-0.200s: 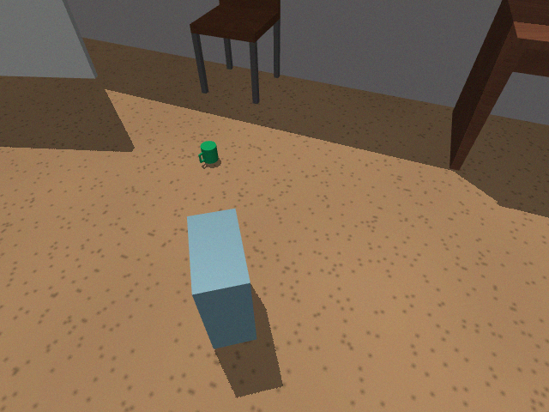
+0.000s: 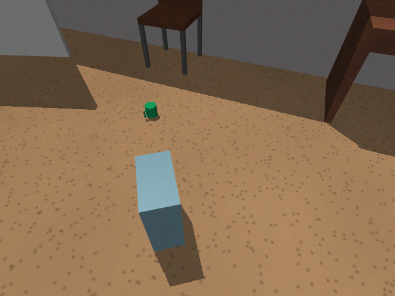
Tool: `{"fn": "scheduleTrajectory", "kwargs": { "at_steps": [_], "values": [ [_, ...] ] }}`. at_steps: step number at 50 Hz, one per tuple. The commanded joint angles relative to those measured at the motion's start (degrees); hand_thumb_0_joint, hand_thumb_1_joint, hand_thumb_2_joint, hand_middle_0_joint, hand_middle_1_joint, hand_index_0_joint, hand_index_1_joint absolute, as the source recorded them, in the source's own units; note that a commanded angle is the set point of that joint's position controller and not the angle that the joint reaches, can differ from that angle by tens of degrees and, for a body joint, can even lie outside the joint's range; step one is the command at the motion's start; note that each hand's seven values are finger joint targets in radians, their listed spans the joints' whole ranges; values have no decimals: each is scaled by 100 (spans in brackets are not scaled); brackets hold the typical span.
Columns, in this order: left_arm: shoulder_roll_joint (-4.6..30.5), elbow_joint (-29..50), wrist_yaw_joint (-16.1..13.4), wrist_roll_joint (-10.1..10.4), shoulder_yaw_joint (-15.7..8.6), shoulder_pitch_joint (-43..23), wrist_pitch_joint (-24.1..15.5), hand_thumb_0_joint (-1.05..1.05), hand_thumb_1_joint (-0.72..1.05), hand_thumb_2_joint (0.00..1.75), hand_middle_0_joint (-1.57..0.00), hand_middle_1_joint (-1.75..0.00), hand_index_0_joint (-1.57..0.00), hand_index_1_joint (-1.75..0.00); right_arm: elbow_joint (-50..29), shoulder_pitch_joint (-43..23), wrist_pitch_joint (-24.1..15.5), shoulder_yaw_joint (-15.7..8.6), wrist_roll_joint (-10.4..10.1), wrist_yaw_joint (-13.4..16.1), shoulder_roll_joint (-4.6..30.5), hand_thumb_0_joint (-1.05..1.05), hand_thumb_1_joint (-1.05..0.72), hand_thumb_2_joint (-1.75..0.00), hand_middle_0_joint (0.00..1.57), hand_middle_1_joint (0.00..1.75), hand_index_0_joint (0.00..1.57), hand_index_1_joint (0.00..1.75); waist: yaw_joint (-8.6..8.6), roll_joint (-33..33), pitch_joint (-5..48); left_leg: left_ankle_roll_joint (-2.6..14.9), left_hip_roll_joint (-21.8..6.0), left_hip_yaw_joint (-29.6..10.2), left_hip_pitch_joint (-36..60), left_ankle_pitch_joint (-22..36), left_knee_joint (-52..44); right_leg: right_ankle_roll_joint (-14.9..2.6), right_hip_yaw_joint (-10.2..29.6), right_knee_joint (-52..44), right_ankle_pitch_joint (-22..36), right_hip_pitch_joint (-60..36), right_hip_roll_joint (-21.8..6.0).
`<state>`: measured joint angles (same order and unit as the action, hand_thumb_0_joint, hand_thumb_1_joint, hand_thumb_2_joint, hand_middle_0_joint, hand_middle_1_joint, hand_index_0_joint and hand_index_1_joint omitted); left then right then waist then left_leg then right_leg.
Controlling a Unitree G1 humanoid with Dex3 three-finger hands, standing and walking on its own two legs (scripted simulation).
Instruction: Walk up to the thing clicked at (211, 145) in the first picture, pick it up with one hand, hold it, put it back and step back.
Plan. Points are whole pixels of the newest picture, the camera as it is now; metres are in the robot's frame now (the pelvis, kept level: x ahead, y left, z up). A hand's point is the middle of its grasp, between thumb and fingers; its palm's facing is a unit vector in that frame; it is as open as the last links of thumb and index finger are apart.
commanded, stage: stand
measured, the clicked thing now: (149, 111) +1.60 +0.36 -0.73
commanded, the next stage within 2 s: walk up in 0.92 s
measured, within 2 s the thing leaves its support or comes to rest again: neither
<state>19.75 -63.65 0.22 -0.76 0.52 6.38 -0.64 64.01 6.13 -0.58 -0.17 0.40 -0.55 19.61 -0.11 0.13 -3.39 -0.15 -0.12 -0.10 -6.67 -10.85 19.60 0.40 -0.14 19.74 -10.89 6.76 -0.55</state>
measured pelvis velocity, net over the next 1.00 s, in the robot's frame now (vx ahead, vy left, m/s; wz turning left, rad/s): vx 0.00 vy -0.01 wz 0.10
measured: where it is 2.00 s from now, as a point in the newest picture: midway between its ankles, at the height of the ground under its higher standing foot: outside the picture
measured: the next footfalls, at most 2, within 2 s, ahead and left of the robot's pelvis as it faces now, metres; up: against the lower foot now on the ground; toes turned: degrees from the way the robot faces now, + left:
left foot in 1.52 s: -0.01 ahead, +0.07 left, +0.00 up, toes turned +40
right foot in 1.82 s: +0.18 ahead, -0.09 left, +0.00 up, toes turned +51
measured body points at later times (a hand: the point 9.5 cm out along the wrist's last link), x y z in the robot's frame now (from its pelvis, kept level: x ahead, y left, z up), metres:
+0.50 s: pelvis +0.00 +0.00 +0.00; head +0.01 +0.00 +0.45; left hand +0.08 +0.30 -0.13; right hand +0.08 -0.30 -0.13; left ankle +0.00 +0.12 -0.75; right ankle +0.00 -0.12 -0.75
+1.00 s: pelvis +0.00 -0.01 +0.00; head +0.02 +0.00 +0.44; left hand +0.08 +0.31 -0.13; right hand +0.08 -0.31 -0.13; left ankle +0.00 +0.12 -0.75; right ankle -0.01 -0.12 -0.74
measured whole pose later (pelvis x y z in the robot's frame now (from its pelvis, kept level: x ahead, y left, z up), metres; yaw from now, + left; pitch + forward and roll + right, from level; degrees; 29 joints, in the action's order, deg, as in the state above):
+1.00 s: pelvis +0.00 -0.01 +0.00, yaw +6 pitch -1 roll +1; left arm 21.5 -59.5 1.1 -0.8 -2.4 3.5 2.0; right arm 59.3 10.0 -0.1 -1.6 0.3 -0.9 19.3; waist 1.6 -1.6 -4.8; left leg -0.1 2.1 -5.1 -9.7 -10.5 21.7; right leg -0.3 -0.6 29.2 -17.5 10.6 -0.7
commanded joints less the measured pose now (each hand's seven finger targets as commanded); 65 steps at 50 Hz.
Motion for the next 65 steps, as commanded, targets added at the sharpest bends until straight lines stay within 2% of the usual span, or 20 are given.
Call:
{"fn": "scheduleTrajectory", "kwargs": {
  "at_steps": [1, 45, 46, 47, 48, 49, 50, 52, 54, 55, 56, 57, 58, 59, 60, 61, 62, 63, 64, 65],
  "values": [
    [1210, 342, -77, 24, -267, -222, -133, 0, 90, 90, -20, -30, -20, -30, -332, -220, -134, -208, 1, 103, 1216, 0, -90, -90, 20, 30, 20, 30, 13, -34, 541, 170, -704, -503, 98, 800, -277, -187, 509, -284, 817, -108, -688],
    [1225, 344, -84, 30, -266, -136, -127, 0, 90, 90, -20, -30, -20, -30, -329, -202, -125, -200, 6, 110, 1276, 0, -90, -90, 20, 30, 20, 30, -8, 18, 508, 164, -724, -521, 181, 950, -321, -177, 504, -348, 962, -190, -706],
    [1703, 768, 0, 12, -708, -767, 40, 0, 90, 90, -20, -30, -20, -30, -655, 356, -19, -409, -44, 78, 1618, 0, -90, -90, 20, 30, 20, 30, 43, -226, -12, 410, -655, -1431, -1071, 2173, -67, -172, -216, 815, 383, -415, -260],
    [1599, 953, 1, 6, -732, -849, 141, 0, 90, 90, -20, -30, -20, -30, -672, 579, 13, -490, -42, 102, 1765, 0, -90, -90, 20, 30, 20, 30, 146, 39, -109, 560, -901, -1920, -1132, 2206, -267, -219, -162, 1117, -343, -132, -43],
    [1349, 1109, 9, 10, -695, -545, 181, 0, 90, 90, -20, -30, -20, -30, -845, 543, 2, -594, 1, 116, 2005, 0, -90, -90, 20, 30, 20, 30, 58, 644, 149, 1015, -1298, -2544, -412, 2565, -304, -145, -92, 1532, -724, 578, 124],
    [1154, 1189, 34, 4, -692, -436, 217, 0, 90, 90, -20, -30, -20, -30, -998, 586, 2, -702, 45, 144, 2079, 0, -90, -90, 20, 30, 20, 30, 96, 990, 416, 1402, -1615, -3192, 19, 2803, -405, -88, 66, 2277, -1815, 1125, 338],
    [1105, 1353, 68, 5, -706, -422, 259, 0, 90, 90, -20, -30, -20, -30, -1155, 536, -4, -780, 85, 208, 2075, 0, -90, -90, 20, 30, 20, 30, -2, 1171, 576, 1468, -1700, -3480, 78, 2291, -471, -162, 631, 2788, -2122, 1284, 178],
    [1165, 1493, 96, 26, -724, -297, 229, 0, 90, 90, -20, -30, -20, -30, -1425, 175, 3, -770, 131, 288, 1840, 0, -90, -90, 20, 30, 20, 30, -222, 992, 723, 1214, -1357, -2833, 142, 2096, -100, -268, 807, 2679, -1881, 1411, -89],
    [1120, 1717, 115, 7, -726, -411, 183, 0, 90, 90, -20, -30, -20, -30, -1618, 239, 23, -726, 147, 268, 1618, 0, -90, -90, 20, 30, 20, 30, -238, 788, 704, 926, -961, -2653, -252, 1725, 130, -276, 689, 1596, -1542, 881, 40],
    [1073, 1708, 104, -5, -744, -154, 153, 0, 90, 90, -20, -30, -20, -30, -1741, 121, 48, -691, 147, 219, 1547, 0, -90, -90, 20, 30, 20, 30, -420, 603, 807, 771, -686, -2431, -737, 1588, 411, -272, 561, 719, -1046, 54, 122],
    [1198, 1634, 64, -40, -824, 157, 134, 0, 90, 90, -20, -30, -20, -30, -1892, 61, 87, -616, 153, 159, 1379, 0, -90, -90, 20, 30, 20, 30, -595, 53, 918, 549, -230, -1971, -1469, 933, 861, -297, 493, -84, -515, -858, 43],
    [1592, 1656, 12, -126, -922, 324, 130, 0, 90, 90, -20, -30, -20, -30, -2036, 219, 111, -508, 128, 129, 1030, 0, -90, -90, 20, 30, 20, 30, -663, -1050, 810, 250, 436, -1323, -2685, -657, 1716, -525, 1360, -556, -513, -1559, -906],
    [1913, 1945, -11, -192, -962, -255, 141, 0, 90, 90, -20, -30, -20, -30, -2059, 722, 144, -496, 177, 137, 962, 0, -90, -90, 20, 30, 20, 30, -294, -1647, 763, 8, 563, -812, -2986, -1716, 2607, -996, 2234, -769, -595, -1030, -2098],
    [1984, 2120, 39, -204, -995, -707, 154, 0, 90, 90, -20, -30, -20, -30, -2084, 766, 180, -649, 243, 142, 1370, 0, -90, -90, 20, 30, 20, 30, -179, -1447, 693, -36, 19, -475, -2689, -1926, 3400, -1668, 2563, -851, -968, -90, -2883],
    [1723, 2217, 59, -209, -925, -865, 91, 0, 90, 90, -20, -30, -20, -30, -2045, 680, 216, -738, 227, 72, 1577, 0, -90, -90, 20, 30, 20, 30, -60, -982, 284, -44, -141, -599, -2407, -1697, 3813, -1706, 2283, -774, -682, 407, -2612],
    [1402, 2205, 59, -169, -812, -917, 58, 0, 90, 90, -20, -30, -20, -30, -1997, 774, 238, -762, 248, -26, 1528, 0, -90, -90, 20, 30, 20, 30, 60, -590, 107, -37, -166, -619, -2394, -1235, 3969, -1410, 1557, -537, -138, 373, -2004],
    [1306, 2209, 47, -155, -789, -954, 40, 0, 90, 90, -20, -30, -20, -30, -1995, 982, 245, -707, 238, -115, 1375, 0, -90, -90, 20, 30, 20, 30, 134, -677, 147, 7, -178, -494, -2399, -851, 3924, -1123, 882, -360, 288, 216, -1603],
    [1356, 2170, 52, -171, -820, -812, 21, 0, 90, 90, -20, -30, -20, -30, -2042, 1072, 236, -662, 199, -186, 1320, 0, -90, -90, 20, 30, 20, 30, 143, -913, 264, 21, -205, -331, -2435, -697, 3755, -1024, 528, -118, 967, -145, -1463],
    [1335, 2156, 66, -152, -834, -536, -1, 0, 90, 90, -20, -30, -20, -30, -2044, 1097, 229, -633, 191, -228, 1267, 0, -90, -90, 20, 30, 20, 30, 23, -955, 282, 32, -180, -162, -2462, -675, 3474, -899, 184, 65, 1536, -454, -1311],
    [1366, 2181, 88, -156, -849, -223, -5, 0, 90, 90, -20, -30, -20, -30, -2153, 947, 235, -609, 179, -257, 1222, 0, -90, -90, 20, 30, 20, 30, -156, -1039, 293, 27, -157, 14, -2518, -730, 3207, -908, 90, 113, 1885, -695, -1344]
  ]
}}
